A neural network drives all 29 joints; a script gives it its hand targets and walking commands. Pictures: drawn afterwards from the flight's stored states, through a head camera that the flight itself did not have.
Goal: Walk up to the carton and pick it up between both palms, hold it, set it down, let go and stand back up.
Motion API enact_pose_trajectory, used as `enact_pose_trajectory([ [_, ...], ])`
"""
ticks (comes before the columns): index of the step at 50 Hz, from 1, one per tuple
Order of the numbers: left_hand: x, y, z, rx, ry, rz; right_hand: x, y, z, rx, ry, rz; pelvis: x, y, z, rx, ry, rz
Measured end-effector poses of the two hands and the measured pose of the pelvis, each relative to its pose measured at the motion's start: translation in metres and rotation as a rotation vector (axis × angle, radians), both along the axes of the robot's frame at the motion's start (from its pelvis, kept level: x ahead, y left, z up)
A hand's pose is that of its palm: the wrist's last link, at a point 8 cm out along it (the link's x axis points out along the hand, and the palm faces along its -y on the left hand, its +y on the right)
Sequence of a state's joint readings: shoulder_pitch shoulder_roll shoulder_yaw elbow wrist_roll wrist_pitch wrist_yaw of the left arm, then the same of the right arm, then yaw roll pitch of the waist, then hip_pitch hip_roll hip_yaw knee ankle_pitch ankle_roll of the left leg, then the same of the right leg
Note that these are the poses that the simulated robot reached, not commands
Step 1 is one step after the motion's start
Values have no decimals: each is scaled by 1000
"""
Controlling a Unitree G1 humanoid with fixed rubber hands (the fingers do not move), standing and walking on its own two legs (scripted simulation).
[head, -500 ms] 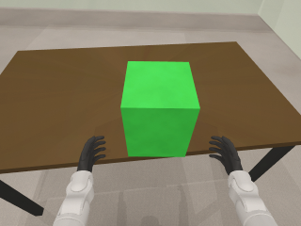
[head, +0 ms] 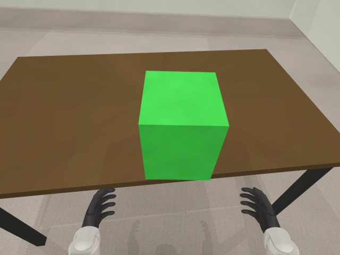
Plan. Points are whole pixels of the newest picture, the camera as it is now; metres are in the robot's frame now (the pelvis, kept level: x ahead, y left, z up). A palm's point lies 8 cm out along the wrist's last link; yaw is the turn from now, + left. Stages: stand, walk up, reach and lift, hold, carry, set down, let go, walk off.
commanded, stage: set down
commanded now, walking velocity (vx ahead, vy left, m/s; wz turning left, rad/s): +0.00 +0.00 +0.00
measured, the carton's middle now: (179, 127) +0.46 +0.01 +0.02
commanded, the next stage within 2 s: let go in 0.50 s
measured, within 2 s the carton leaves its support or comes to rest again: neither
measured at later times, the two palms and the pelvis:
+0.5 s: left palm (83, 247) +0.16 +0.23 -0.08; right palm (272, 251) +0.16 -0.22 -0.07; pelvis +0.00 +0.01 +0.00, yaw -1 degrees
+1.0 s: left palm out of the picture +0.15 +0.22 -0.09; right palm out of the picture +0.14 -0.23 -0.09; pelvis +0.00 -0.01 +0.00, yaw -1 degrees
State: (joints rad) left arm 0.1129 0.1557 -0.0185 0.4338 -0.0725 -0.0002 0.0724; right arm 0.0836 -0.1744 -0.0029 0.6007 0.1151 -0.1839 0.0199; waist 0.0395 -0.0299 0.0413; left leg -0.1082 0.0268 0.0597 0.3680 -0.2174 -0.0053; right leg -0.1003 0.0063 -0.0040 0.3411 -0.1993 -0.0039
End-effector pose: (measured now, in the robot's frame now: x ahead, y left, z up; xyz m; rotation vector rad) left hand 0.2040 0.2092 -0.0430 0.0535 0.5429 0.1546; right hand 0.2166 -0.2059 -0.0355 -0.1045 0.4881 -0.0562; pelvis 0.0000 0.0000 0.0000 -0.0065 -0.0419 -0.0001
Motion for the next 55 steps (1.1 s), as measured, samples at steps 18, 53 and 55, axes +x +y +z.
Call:
enact_pose_trajectory([
  [18, -35, 15, -22, 55, 144, -16, -42, -11, -25, -34, 113, -29, 5, 4, -1, -4, -16, -13],
  [53, -55, 13, -43, 93, 311, -61, -75, -26, -52, -83, 264, -24, -3, -8, -3, 4, -21, -19],
  [55, -58, 16, -46, 120, 300, -91, -81, -35, -59, -93, 328, -59, -2, -8, -5, -3, 5, -37],
])
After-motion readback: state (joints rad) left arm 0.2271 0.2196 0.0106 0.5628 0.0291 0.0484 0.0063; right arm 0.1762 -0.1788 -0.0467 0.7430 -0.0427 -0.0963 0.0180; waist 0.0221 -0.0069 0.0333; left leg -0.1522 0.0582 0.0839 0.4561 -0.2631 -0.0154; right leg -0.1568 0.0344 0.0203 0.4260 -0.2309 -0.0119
